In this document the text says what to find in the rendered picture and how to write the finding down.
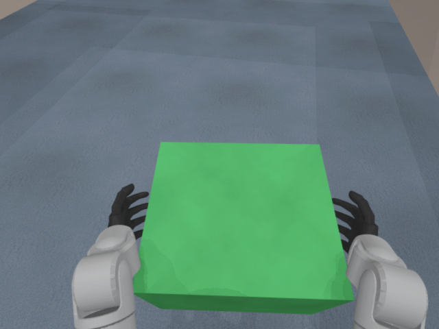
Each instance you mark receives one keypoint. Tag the carton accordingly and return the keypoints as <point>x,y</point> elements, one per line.
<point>241,227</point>

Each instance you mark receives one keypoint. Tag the robot right hand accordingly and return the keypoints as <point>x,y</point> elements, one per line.
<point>362,223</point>

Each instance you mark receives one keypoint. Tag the right robot forearm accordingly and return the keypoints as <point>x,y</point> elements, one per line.
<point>389,295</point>

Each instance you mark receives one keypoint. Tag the left robot forearm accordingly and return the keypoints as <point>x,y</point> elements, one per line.
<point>102,287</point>

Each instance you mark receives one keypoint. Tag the robot left hand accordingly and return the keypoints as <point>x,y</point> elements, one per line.
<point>121,213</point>

